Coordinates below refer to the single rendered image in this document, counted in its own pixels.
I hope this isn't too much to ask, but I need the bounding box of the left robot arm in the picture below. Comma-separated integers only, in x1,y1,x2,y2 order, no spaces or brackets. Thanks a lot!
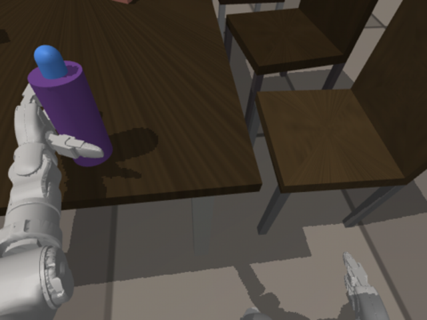
0,143,74,320

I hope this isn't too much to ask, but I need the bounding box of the chair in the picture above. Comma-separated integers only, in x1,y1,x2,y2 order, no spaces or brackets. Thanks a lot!
224,0,378,128
248,0,427,235
212,0,285,38

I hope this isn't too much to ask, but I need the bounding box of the right robot hand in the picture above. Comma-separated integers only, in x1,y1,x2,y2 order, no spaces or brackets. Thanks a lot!
343,251,390,320

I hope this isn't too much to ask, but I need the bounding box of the left robot hand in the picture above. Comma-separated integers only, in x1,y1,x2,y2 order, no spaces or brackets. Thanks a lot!
14,84,104,159

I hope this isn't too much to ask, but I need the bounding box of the table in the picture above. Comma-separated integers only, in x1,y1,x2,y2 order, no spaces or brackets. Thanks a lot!
0,0,262,256

